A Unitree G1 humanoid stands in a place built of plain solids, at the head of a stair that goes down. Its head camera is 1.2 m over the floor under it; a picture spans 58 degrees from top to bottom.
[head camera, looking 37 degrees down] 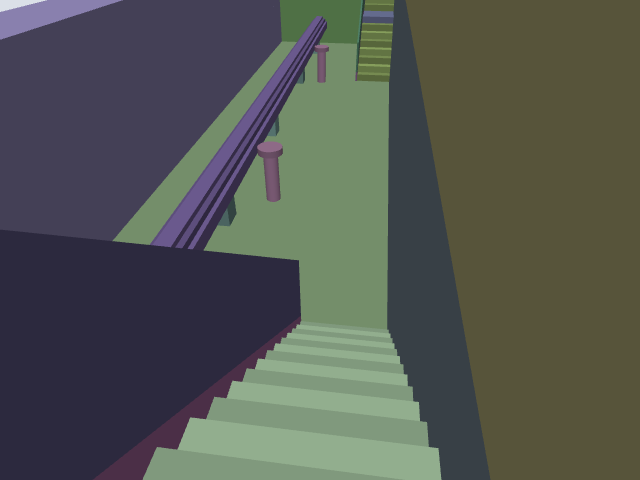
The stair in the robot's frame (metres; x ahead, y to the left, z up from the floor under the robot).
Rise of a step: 0.21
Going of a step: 0.24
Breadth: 1.10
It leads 7 degrees to the right of straight ahead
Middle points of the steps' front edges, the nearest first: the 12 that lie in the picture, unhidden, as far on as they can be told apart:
0.77 0.07 -0.41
1.01 0.04 -0.62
1.25 0.01 -0.83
1.49 -0.02 -1.03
1.74 -0.05 -1.24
1.98 -0.08 -1.45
2.22 -0.11 -1.65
2.46 -0.15 -1.86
2.70 -0.18 -2.07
2.94 -0.21 -2.27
3.19 -0.24 -2.48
3.43 -0.27 -2.69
